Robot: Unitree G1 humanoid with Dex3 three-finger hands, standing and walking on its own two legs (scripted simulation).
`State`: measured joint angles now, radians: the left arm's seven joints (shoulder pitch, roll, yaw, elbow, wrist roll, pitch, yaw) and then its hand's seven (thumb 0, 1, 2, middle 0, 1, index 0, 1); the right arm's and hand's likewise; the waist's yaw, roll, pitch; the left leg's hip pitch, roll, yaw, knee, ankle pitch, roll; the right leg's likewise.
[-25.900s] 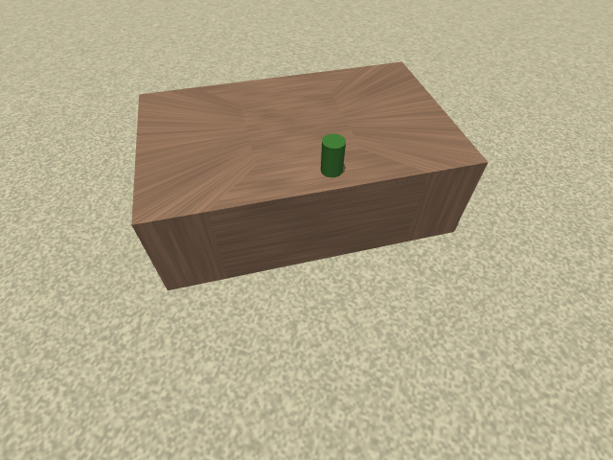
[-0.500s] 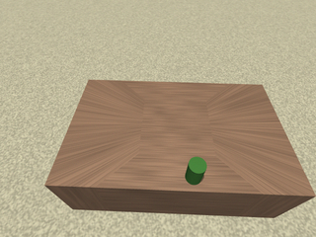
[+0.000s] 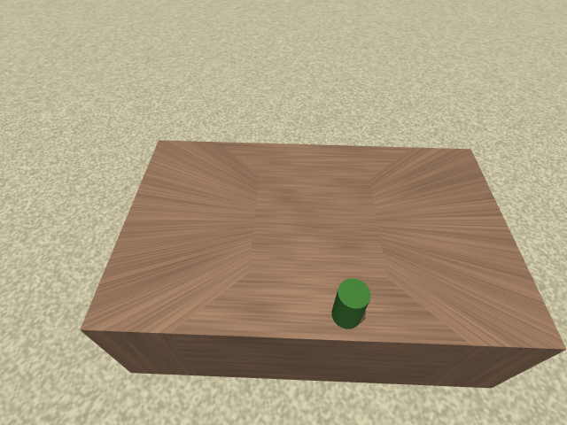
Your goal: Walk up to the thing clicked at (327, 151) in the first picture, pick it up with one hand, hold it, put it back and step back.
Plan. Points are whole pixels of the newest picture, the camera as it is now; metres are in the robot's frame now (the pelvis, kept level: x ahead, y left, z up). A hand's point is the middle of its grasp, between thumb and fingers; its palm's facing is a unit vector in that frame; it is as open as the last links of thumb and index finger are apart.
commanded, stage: stand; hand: right
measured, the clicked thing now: (350, 304) +0.43 -0.16 -0.33
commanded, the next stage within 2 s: step back in 0.90 s
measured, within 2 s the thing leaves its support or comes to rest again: neither
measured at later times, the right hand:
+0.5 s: hand out of the picture +0.07 -0.25 -0.16, palm faces -0.03 +0.94 -0.34, open 7.4 cm
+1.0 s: hand out of the picture +0.07 -0.26 -0.16, palm faces -0.02 +0.94 -0.34, open 7.4 cm
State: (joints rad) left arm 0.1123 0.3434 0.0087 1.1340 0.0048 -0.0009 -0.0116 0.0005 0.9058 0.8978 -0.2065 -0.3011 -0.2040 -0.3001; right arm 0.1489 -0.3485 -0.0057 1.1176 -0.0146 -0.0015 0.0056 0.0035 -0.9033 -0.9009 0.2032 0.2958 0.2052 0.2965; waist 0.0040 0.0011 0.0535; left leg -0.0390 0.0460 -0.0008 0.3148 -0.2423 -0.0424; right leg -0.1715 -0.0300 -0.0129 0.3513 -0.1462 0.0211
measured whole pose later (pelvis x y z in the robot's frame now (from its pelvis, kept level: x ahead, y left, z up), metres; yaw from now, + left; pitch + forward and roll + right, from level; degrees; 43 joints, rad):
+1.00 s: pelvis -0.01 +0.00 -0.01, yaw +0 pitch -1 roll +0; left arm 0.08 0.36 0.04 1.07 -0.01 0.01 -0.01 0.00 0.91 0.90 -0.21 -0.30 -0.21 -0.30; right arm 0.10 -0.37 -0.02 1.06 0.01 0.02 0.01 0.00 -0.90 -0.90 0.20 0.30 0.21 0.30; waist 0.00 0.01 0.11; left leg -0.13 0.04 -0.01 0.44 -0.28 -0.03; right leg -0.23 -0.03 -0.02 0.42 -0.16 0.02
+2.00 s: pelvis -0.22 +0.06 -0.02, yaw +1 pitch -2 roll +0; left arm 0.09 0.39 0.07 0.79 0.01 0.08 0.02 0.00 0.91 0.90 -0.21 -0.30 -0.20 -0.30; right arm 0.16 -0.37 -0.03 0.87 -0.03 0.02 0.00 0.00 -0.90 -0.90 0.20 0.30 0.21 0.30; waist 0.00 -0.05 0.19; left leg -0.28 -0.04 -0.03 0.65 -0.33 0.03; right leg -0.46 0.07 0.13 0.98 -0.52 -0.01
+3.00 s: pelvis -0.55 +0.00 -0.03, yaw -3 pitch -2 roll -1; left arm 0.16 0.40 0.07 0.86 0.01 0.06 0.00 0.00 0.91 0.90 -0.21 -0.30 -0.20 -0.30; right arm 0.09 -0.40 -0.04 0.80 -0.03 0.04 0.00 0.00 -0.90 -0.90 0.21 0.30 0.21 0.30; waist 0.03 -0.01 0.15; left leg -0.44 0.06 0.02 0.63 -0.16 -0.01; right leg -0.22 0.01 0.04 0.69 -0.43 0.00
